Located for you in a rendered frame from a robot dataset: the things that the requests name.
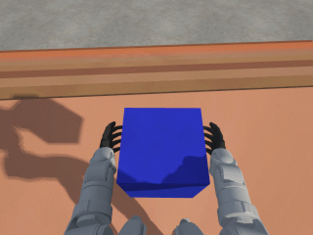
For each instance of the carton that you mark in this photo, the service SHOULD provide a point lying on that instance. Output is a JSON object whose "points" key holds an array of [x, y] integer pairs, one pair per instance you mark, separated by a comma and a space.
{"points": [[162, 153]]}

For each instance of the left robot hand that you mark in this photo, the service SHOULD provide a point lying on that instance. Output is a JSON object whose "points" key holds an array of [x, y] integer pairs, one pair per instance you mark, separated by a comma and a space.
{"points": [[108, 136]]}

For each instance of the robot thigh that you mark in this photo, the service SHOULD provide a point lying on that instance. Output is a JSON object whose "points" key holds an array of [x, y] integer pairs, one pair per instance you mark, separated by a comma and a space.
{"points": [[187, 228], [133, 227]]}

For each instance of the robot right thigh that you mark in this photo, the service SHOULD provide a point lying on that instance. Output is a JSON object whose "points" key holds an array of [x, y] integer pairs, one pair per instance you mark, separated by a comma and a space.
{"points": [[187, 228]]}

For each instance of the left robot upper arm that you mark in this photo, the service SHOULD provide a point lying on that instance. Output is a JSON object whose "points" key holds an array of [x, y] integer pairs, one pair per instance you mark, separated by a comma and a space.
{"points": [[94, 229]]}

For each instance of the robot right forearm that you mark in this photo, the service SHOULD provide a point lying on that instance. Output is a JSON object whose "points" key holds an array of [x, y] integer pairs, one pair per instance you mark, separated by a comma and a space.
{"points": [[234, 204]]}

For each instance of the robot left thigh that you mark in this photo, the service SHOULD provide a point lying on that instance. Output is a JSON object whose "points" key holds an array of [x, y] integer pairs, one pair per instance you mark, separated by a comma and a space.
{"points": [[133, 227]]}

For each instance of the right robot hand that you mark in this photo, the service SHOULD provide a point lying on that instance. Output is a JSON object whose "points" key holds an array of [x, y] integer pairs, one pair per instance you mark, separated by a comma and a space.
{"points": [[217, 141]]}

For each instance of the right robot upper arm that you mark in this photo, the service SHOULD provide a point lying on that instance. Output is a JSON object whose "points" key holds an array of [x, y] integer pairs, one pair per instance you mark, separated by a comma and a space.
{"points": [[233, 229]]}

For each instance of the robot left forearm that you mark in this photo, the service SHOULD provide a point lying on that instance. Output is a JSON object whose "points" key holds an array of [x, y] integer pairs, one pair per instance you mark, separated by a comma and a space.
{"points": [[94, 205]]}

